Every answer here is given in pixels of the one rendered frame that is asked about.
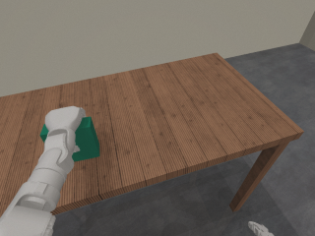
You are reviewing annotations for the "table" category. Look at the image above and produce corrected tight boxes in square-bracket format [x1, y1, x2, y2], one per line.
[0, 53, 304, 217]

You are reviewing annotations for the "sponge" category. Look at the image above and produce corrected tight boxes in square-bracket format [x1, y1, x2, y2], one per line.
[40, 116, 100, 162]

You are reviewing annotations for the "robot left forearm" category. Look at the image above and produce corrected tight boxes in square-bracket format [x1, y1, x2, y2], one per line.
[0, 126, 76, 228]

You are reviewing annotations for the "robot left upper arm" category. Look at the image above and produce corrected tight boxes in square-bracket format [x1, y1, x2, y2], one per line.
[0, 206, 56, 236]

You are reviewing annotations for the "robot left hand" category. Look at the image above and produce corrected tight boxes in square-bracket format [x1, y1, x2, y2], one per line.
[44, 106, 87, 152]

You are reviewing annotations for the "robot right hand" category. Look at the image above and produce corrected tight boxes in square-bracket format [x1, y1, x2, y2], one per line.
[248, 221, 274, 236]

